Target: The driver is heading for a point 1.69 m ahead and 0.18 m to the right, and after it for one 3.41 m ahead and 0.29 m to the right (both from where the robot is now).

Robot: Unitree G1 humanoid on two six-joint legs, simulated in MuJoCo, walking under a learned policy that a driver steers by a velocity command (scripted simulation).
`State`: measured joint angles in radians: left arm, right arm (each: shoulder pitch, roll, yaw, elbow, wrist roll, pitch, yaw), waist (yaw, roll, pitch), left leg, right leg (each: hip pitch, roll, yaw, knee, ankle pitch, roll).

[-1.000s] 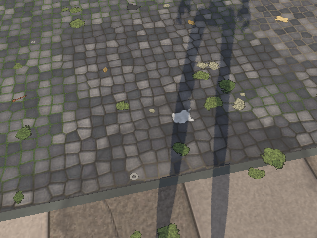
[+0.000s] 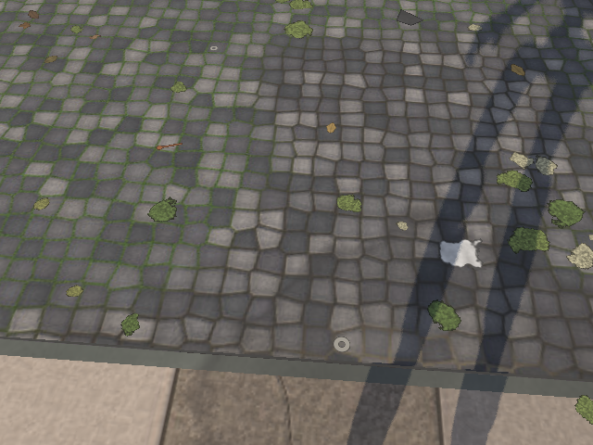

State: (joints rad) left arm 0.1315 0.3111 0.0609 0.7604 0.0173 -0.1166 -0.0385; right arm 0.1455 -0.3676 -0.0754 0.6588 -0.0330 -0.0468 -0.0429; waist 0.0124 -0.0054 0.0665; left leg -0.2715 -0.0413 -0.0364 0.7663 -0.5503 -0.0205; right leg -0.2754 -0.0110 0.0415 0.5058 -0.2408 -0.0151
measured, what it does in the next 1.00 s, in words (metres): steps on the spot: right foot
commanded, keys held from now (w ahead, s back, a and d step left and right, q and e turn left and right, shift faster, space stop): e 0.52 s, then q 0.12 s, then w+q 0.36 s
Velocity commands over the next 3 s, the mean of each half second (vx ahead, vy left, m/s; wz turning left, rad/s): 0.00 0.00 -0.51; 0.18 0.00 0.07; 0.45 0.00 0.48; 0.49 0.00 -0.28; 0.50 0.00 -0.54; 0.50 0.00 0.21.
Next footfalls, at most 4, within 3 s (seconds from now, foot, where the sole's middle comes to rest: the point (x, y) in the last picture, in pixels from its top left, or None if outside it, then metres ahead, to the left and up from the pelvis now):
0.66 right None -0.02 -0.13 -0.77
1.20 left None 0.33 0.09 -0.77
1.64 right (350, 398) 0.56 -0.08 -0.77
2.08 left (262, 305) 0.87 0.14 -0.91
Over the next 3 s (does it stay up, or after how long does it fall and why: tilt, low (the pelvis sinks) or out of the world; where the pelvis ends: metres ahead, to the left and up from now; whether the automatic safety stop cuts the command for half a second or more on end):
stays up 1.16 -0.16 -0.14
